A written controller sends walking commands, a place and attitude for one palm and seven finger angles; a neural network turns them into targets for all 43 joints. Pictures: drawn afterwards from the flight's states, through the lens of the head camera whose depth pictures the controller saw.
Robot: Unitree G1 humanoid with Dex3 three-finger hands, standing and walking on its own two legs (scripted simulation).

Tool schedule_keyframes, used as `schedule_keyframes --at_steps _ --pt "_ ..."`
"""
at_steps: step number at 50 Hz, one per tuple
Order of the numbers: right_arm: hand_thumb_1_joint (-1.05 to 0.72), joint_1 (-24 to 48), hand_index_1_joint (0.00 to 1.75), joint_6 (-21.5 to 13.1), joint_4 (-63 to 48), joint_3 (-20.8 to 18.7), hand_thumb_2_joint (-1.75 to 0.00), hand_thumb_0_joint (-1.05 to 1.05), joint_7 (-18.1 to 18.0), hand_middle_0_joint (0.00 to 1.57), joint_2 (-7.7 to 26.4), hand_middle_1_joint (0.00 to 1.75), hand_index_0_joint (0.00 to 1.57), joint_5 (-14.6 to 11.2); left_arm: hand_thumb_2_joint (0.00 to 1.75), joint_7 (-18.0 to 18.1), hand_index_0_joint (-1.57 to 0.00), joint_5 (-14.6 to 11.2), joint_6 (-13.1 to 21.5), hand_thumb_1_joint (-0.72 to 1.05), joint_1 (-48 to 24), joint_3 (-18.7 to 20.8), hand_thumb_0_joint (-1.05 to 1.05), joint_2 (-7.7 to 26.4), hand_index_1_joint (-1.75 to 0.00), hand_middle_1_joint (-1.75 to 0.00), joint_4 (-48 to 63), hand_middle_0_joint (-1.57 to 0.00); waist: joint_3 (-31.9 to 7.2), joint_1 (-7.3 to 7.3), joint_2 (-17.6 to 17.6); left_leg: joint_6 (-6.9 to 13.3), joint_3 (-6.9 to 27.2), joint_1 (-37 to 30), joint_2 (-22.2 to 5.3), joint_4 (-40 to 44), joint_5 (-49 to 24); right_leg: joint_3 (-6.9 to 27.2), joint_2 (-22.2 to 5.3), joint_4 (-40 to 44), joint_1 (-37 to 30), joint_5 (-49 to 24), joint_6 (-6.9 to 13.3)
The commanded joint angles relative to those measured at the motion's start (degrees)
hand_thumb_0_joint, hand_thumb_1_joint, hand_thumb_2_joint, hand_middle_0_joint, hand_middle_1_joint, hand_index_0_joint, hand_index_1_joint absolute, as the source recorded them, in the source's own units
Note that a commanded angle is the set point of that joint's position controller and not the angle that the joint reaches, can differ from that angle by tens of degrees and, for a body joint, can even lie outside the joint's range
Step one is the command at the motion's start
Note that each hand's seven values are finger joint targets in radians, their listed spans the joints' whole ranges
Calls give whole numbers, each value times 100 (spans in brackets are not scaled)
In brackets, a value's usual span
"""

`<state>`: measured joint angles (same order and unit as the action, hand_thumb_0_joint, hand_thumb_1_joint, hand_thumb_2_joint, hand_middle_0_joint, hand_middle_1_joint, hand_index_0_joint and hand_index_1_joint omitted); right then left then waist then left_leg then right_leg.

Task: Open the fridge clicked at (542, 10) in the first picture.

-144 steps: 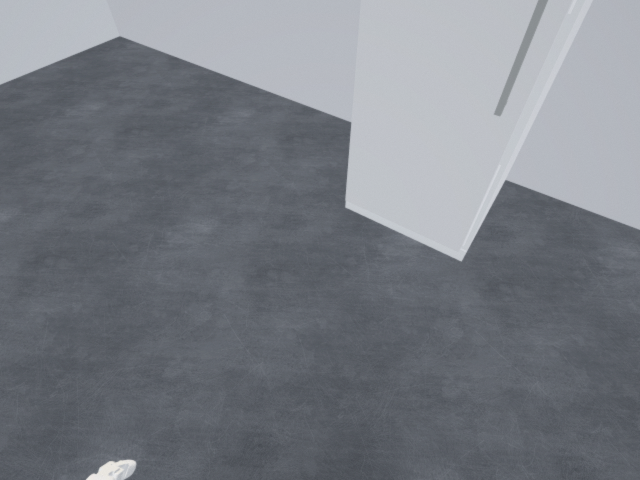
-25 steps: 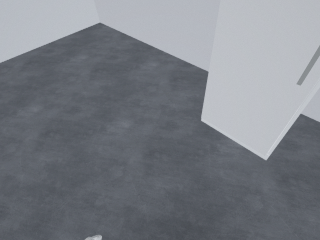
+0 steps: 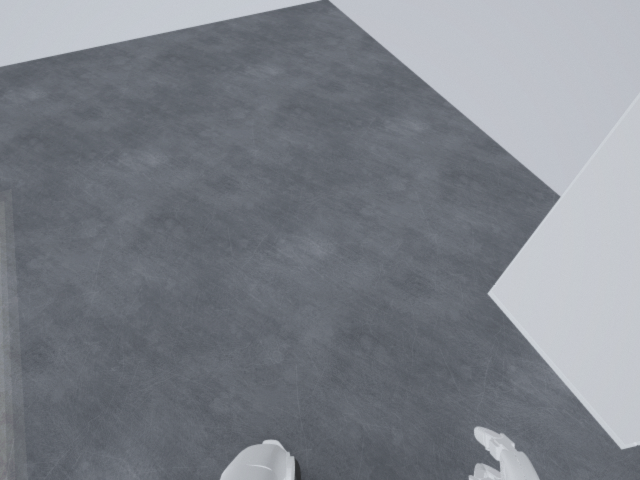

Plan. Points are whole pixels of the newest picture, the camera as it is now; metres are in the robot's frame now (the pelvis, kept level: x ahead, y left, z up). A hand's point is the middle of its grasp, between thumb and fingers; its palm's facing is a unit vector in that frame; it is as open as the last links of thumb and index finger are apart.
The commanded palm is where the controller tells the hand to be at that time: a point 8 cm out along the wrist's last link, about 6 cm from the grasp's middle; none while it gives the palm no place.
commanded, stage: turn to face it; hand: right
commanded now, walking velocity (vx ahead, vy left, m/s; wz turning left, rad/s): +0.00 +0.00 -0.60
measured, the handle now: out of the picture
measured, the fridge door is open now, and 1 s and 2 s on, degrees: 0 0 0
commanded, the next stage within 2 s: take the last steps up to it in 1.68 s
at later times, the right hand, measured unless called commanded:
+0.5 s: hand out of the picture +0.15 -0.27 -0.15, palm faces +0.22 +0.96 -0.18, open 7.3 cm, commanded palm none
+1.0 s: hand out of the picture +0.15 -0.23 -0.11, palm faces +0.47 +0.83 -0.29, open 7.3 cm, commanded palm none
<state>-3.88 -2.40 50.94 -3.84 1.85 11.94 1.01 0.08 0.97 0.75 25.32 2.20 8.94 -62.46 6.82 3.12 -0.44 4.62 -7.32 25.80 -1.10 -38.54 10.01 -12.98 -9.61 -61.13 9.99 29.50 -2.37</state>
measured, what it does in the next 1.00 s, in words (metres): walks ahead, turning right: right foot, then left foot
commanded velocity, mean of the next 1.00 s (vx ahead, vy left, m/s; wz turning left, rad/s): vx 0.00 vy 0.00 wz -0.60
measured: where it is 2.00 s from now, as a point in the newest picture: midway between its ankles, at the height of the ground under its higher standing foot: outside the picture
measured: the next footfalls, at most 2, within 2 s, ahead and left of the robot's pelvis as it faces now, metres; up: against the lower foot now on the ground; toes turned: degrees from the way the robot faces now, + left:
right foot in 0.28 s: +0.17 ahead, -0.13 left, +0.00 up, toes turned -14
left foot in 0.90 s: +0.23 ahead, +0.09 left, +0.00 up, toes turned -26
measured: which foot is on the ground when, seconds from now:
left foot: down 0.00-0.30, up 0.32-0.88, down 0.90-1.00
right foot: up 0.00-0.26, down 0.28-0.88, up 0.90-1.00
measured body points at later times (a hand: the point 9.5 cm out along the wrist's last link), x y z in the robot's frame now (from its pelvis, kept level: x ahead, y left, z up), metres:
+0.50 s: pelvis +0.11 -0.06 +0.03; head +0.14 -0.11 +0.48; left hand +0.20 +0.17 -0.10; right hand +0.13 -0.32 -0.14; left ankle +0.10 +0.11 -0.62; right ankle +0.13 -0.12 -0.71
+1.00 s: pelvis +0.14 +0.01 +0.02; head +0.17 +0.02 +0.47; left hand +0.32 +0.22 -0.13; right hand +0.12 -0.27 -0.09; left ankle +0.19 +0.11 -0.71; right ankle +0.08 -0.11 -0.65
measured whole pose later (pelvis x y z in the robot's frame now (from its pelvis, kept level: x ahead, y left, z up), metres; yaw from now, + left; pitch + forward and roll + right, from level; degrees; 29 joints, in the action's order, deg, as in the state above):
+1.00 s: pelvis +0.14 +0.01 +0.02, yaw -30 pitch +0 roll -1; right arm -9.0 1.1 49.2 -2.1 -1.3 10.9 0.7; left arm -1.0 1.7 -4.5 12.6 6.0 16.0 -53.3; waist 2.9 2.5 -3.1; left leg 0.4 -3.5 13.7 -2.6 -30.9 17.0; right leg 3.2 3.4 -59.1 28.4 24.2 -1.7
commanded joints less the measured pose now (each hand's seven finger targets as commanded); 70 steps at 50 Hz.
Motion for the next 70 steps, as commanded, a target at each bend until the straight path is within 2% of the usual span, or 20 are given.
schedule_keyframes --at_steps 1,4,12,13,15,17,21,35,41,43,44,45,50,56,64,65,66,67,68,70 --pt "-90 -1199 30 -44 120 -174 -90 0 -287 20 938 30 20 -43 90 102 -20 -2 190 90 -486 129 0 631 -30 -30 652 -20 -1272 -505 499 926 2150 -2251 -1921 1803 -2547 1189 -30 -1708 2251 -548 29" --pt "-90 -572 30 -83 148 5 -90 0 -340 20 593 30 20 27 90 101 -20 23 -56 90 126 9 0 277 -30 -30 277 -20 -1012 53 428 547 912 -893 -1505 1969 -2470 1088 41 -421 1353 -700 -23" --pt "-90 -624 30 188 247 -35 -90 0 -342 20 618 30 20 0 90 -15 -20 12 -82 90 -453 35 0 317 -30 -30 535 -20 -578 -136 557 12 222 -665 -1423 1520 -85 638 424 2425 394 -1733 -10" --pt "-90 -704 30 243 231 -40 -90 0 -337 20 577 30 20 -18 90 -32 -20 22 -73 90 -329 79 0 514 -30 -30 530 -20 -621 -92 34 -181 31 -514 -1278 994 362 814 318 2902 38 -2199 36" --pt "-90 -835 30 332 -40 -3 -90 0 -307 20 217 30 20 -67 90 7 -20 102 -58 90 -201 243 0 1347 -30 -30 742 -20 -449 -13 -2159 -806 -257 475 -177 -1325 2674 3636 -1434 4470 76 -3355 1148" --pt "-90 -520 30 318 -76 -68 -90 0 -320 20 414 30 20 15 90 104 -20 87 -40 90 -331 261 0 1312 -30 -30 741 -20 -655 -16 -1349 -742 583 842 -314 -2696 2328 3766 -1235 4454 36 -3257 1376" --pt "-90 -702 30 288 67 -107 -90 0 -267 20 413 30 20 -5 90 128 -20 23 46 90 -820 216 0 1124 -30 -30 949 -20 -1092 -222 -542 -894 679 689 -433 -2708 1248 2498 -547 4162 -380 -4441 1102" --pt "-90 -207 30 388 -320 -133 -90 0 -327 20 579 30 20 -43 90 72 -20 47 -129 90 -874 458 0 1457 -30 -30 1076 -20 -1063 -18 -752 -1011 850 363 -198 -1331 1454 3400 -269 4076 -454 -3801 1296" --pt "-90 -666 30 338 -388 -107 -90 0 -373 20 676 30 20 -85 90 29 -20 41 -213 90 -1308 512 0 1546 -30 -30 1288 -20 -1116 -249 -879 -842 819 -951 104 232 1107 3724 29 3747 343 -3812 1130" --pt "-90 -1058 30 257 -345 -158 -90 0 -403 20 903 30 20 -71 90 -3 -20 -26 -226 90 -1441 489 0 1377 -30 -30 1387 -20 -1194 -472 -338 -741 1051 -2252 -248 1746 234 3482 444 3199 1283 -2781 692" --pt "-90 -1120 30 204 -397 -254 -90 0 -448 20 1414 30 20 23 90 -34 -20 -82 -223 90 -1293 442 0 979 -30 -30 1486 -20 -1185 -474 1213 -260 2610 -2954 -1782 2466 464 2445 1182 2012 2455 -846 205" --pt "-90 -953 30 253 -533 -228 -90 0 -419 20 1626 30 20 27 90 -25 -20 8 -231 90 -1292 466 0 1064 -30 -30 1592 -20 -967 -425 1585 338 3148 -2149 -2760 2538 258 1749 1468 741 2568 353 9" --pt "-90 -348 30 184 -652 -63 -90 0 -382 20 891 30 20 2 90 -173 -20 56 -413 90 -1272 446 0 1061 -30 -30 1290 -20 -300 -106 1084 118 1121 -1239 -1603 2125 -559 1490 866 -957 2336 -863 -135" --pt "-90 -1188 30 194 -372 -104 -90 0 -375 20 1108 30 20 41 90 -191 -20 11 -443 90 -1962 349 0 997 -30 -30 1424 -20 -554 -496 1126 213 693 -2100 -1805 1828 -1798 1133 782 92 2184 -532 -266" --pt "-90 -1288 30 281 -191 -221 -90 0 -353 20 1413 30 20 66 90 -159 -20 -47 -287 90 -1915 216 0 961 -30 -30 1429 -20 -1070 -468 1398 15 144 -2312 -1922 981 -2576 580 895 2635 855 -824 -20" --pt "-90 -1248 30 297 -165 -232 -90 0 -340 20 1396 30 20 24 90 -154 -20 -27 -244 90 -1687 236 0 1077 -30 -30 1376 -20 -1143 -317 1243 -221 -98 -2024 -1810 540 -2380 583 870 3431 261 -1480 44" --pt "-90 -1256 30 314 -209 -204 -90 0 -321 20 1235 30 20 -18 90 -151 -20 0 -184 90 -1318 330 0 1450 -30 -30 1289 -20 -1413 -104 326 -512 -282 -1136 -1600 -466 -1580 1102 392 3980 -935 -2589 236" --pt "-90 -1193 30 322 -451 -111 -90 0 -264 20 813 30 20 -50 90 -121 -20 32 -146 90 -982 489 0 2131 -30 -30 1260 -20 -1438 83 -1671 -969 -396 685 -800 -1735 2155 3125 -1268 3938 -1801 -5096 1015" --pt "-90 -854 30 415 -529 -46 -90 0 -335 20 847 30 20 16 90 -80 -20 -24 -193 90 -674 484 0 2175 -30 -30 1090 -20 -1464 221 -1473 -925 251 675 -706 -2317 2869 3066 -1540 3933 -1331 -5520 1441" --pt "-90 -603 30 437 -366 -90 -90 0 -339 20 854 30 20 -24 90 51 -20 8 -174 90 -1184 390 0 1786 -30 -30 1158 -20 -914 52 -1349 -913 613 814 -714 -2762 2213 2750 -1014 3988 -670 -4979 1410"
